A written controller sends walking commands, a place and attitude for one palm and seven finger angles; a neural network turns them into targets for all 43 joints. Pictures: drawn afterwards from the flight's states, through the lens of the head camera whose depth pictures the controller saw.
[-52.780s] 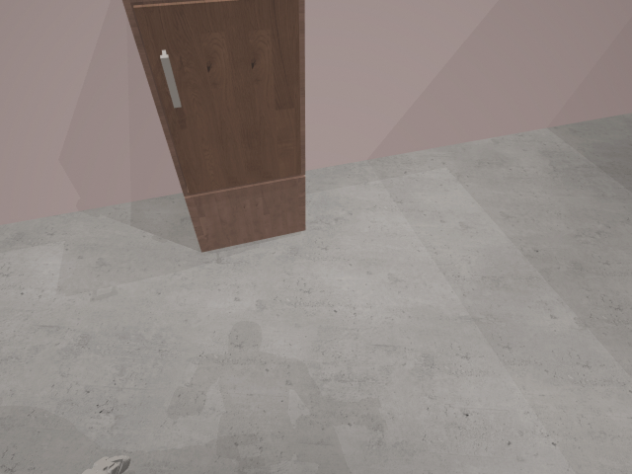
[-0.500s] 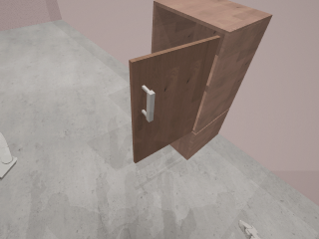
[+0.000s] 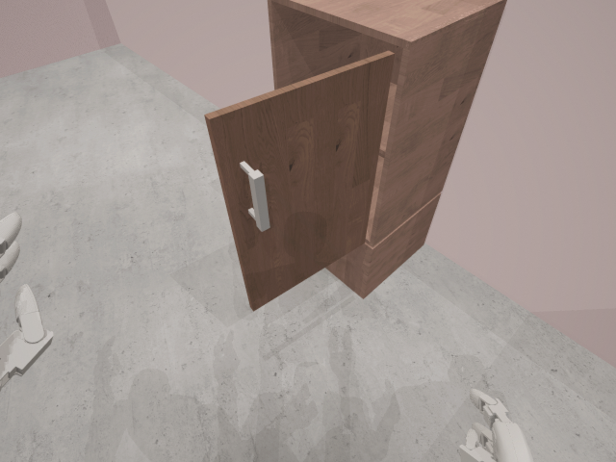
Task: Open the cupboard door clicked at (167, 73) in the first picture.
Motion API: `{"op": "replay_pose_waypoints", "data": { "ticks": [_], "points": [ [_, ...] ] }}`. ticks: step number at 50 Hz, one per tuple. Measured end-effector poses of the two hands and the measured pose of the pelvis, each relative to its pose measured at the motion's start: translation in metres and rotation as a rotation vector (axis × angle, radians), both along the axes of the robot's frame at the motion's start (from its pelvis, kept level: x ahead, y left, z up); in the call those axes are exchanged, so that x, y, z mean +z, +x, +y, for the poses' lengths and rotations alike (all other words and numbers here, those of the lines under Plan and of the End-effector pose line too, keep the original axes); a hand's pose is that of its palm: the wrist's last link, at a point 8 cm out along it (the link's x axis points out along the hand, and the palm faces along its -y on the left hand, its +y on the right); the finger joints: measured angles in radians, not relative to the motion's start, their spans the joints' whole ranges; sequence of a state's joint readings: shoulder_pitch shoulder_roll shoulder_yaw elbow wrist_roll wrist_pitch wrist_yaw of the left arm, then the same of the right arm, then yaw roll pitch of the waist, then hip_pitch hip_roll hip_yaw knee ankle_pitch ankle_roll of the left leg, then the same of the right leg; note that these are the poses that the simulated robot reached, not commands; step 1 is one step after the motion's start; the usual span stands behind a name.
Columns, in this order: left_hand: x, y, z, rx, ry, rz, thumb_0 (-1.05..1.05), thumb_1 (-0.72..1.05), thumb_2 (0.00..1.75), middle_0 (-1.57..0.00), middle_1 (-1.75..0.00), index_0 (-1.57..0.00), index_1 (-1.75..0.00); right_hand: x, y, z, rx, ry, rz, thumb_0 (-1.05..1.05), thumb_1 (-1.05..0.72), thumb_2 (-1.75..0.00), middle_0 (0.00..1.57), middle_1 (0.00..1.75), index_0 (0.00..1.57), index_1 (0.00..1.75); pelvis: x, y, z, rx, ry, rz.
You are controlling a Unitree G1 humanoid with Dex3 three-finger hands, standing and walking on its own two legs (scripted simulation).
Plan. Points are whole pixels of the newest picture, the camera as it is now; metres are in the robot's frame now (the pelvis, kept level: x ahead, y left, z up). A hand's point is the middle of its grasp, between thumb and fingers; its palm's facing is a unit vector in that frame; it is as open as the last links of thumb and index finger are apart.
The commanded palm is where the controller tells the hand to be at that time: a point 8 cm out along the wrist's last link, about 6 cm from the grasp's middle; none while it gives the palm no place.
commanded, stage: stop stepping back and stand still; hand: left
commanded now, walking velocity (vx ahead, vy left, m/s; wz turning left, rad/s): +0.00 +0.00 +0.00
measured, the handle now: (254, 196) +0.58 +0.13 -0.01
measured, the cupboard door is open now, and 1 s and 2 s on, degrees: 83 83 83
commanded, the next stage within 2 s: let the arm hang, fingers relaxed in 0.26 s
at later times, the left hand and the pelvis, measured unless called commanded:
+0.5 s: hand (115, 410) +0.19 +0.25 -0.02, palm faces +0.10 -0.88 -0.47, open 7.4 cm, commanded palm none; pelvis -0.02 +0.01 -0.01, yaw +1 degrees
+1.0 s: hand out of the picture -0.05 +0.22 -0.17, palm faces +0.08 -0.96 -0.25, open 7.3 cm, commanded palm none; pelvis -0.02 +0.02 +0.00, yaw +2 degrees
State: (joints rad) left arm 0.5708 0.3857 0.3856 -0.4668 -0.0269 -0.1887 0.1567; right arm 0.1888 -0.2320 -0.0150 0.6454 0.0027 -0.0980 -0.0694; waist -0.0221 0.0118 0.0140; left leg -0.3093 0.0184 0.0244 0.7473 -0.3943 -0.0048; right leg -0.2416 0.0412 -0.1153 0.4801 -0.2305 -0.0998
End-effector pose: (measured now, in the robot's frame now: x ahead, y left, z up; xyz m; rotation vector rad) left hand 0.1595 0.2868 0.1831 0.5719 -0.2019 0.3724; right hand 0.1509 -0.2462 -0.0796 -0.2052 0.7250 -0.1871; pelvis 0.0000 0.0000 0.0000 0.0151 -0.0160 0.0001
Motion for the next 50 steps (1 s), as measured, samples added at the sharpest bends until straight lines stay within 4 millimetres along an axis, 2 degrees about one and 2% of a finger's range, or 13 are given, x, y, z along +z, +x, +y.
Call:
{"op": "replay_pose_waypoints", "data": {
  "ticks": [7,18,20,22,24,26,29,31,33,37,40,45,50],
  "points": [
    [-0.003,-0.01,0.007,0.044,-0.023,-0.037,0.01,0.89,0.9,-0.21,-0.3,-0.22,-0.3,0.009,0.001,-0.012,-0.001,-0.05,-0.011,0.01,-0.91,-0.9,0.2,0.3,0.2,0.3,-0.001,0.0,-0.006,-0.002,-0.017,-0.027],
    [-0.004,0.002,0.0,0.021,-0.031,0.014,0.01,0.89,0.9,-0.21,-0.3,-0.21,-0.3,0.0,-0.006,0.01,0.032,0.024,0.006,0.01,-0.9,-0.9,0.2,0.3,0.2,0.3,0.004,-0.005,-0.002,-0.014,-0.021,-0.008],
    [-0.027,0.011,0.004,-0.014,-0.016,0.117,0.01,0.9,0.9,-0.2,-0.3,-0.21,-0.3,-0.011,-0.009,0.013,0.069,0.051,0.033,0.01,-0.9,-0.9,0.2,0.3,0.2,0.3,0.002,-0.008,0.001,0.003,-0.021,0.007],
    [-0.077,0.019,0.01,-0.007,-0.077,0.331,0.0,0.9,0.9,-0.2,-0.3,-0.2,-0.3,-0.029,-0.016,0.011,0.087,0.064,0.099,0.01,-0.9,-0.9,0.2,0.3,0.2,0.3,-0.003,-0.011,0.006,0.013,-0.021,0.013],
    [-0.137,0.014,0.011,0.029,-0.171,0.564,0.0,0.9,0.9,-0.2,-0.3,-0.2,-0.3,-0.045,-0.027,0.009,0.078,0.068,0.165,0.01,-0.9,-0.9,0.2,0.3,0.2,0.3,-0.007,-0.015,0.01,0.017,-0.015,0.015],
    [-0.194,-0.003,0.001,0.06,-0.269,0.778,0.0,0.91,0.9,-0.2,-0.3,-0.2,-0.3,-0.055,-0.044,0.008,0.061,0.067,0.231,0.01,-0.9,-0.9,0.2,0.3,0.2,0.3,-0.01,-0.018,0.011,0.019,-0.009,0.012],
    [-0.265,-0.045,-0.027,0.08,-0.419,1.033,0.01,0.91,0.9,-0.19,-0.3,-0.2,-0.3,-0.063,-0.079,0.008,0.036,0.053,0.352,0.01,-0.91,-0.9,0.2,0.3,0.2,0.3,-0.012,-0.023,0.01,0.028,-0.007,-0.003],
    [-0.301,-0.077,-0.049,0.083,-0.516,1.174,0.01,0.91,0.9,-0.19,-0.3,-0.2,-0.3,-0.064,-0.106,0.01,0.019,0.038,0.446,0.01,-0.91,-0.9,0.2,0.3,0.2,0.3,-0.013,-0.025,0.008,0.034,-0.01,-0.015],
    [-0.325,-0.107,-0.067,0.106,-0.61,1.273,0.0,0.92,0.9,-0.2,-0.3,-0.2,-0.3,-0.062,-0.133,0.013,0.003,0.026,0.54,0.01,-0.91,-0.9,0.2,0.3,0.2,0.3,-0.012,-0.027,0.007,0.04,-0.014,-0.02],
    [-0.334,-0.14,-0.054,0.207,-0.658,1.322,-0.04,1.01,0.9,-0.21,-0.3,-0.21,-0.3,-0.057,-0.178,0.022,0.003,0.019,0.705,0.01,-0.91,-0.9,0.2,0.3,0.2,0.3,-0.007,-0.03,0.005,0.058,-0.023,-0.011],
    [-0.331,-0.168,-0.043,0.259,-0.65,1.395,-0.03,1.0,0.9,-0.2,-0.3,-0.21,-0.3,-0.058,-0.197,0.029,-0.008,0.04,0.765,0.01,-0.91,-0.9,0.2,0.3,0.2,0.3,-0.003,-0.03,0.008,0.058,-0.025,-0.005],
    [-0.32,-0.206,-0.029,0.347,-0.625,1.491,-0.01,0.96,0.9,-0.2,-0.3,-0.2,-0.3,-0.066,-0.201,0.044,-0.022,0.094,0.765,0.01,-0.91,-0.9,0.2,0.3,0.2,0.3,0.0,-0.026,0.016,0.05,-0.022,-0.006],
    [-0.317,-0.22,-0.025,0.379,-0.619,1.535,0.0,0.93,0.9,-0.2,-0.3,-0.2,-0.3,-0.071,-0.19,0.059,-0.025,0.13,0.725,0.0,-0.91,-0.9,0.2,0.3,0.2,0.3,0.002,-0.021,0.021,0.039,-0.021,-0.013]
  ]
}}
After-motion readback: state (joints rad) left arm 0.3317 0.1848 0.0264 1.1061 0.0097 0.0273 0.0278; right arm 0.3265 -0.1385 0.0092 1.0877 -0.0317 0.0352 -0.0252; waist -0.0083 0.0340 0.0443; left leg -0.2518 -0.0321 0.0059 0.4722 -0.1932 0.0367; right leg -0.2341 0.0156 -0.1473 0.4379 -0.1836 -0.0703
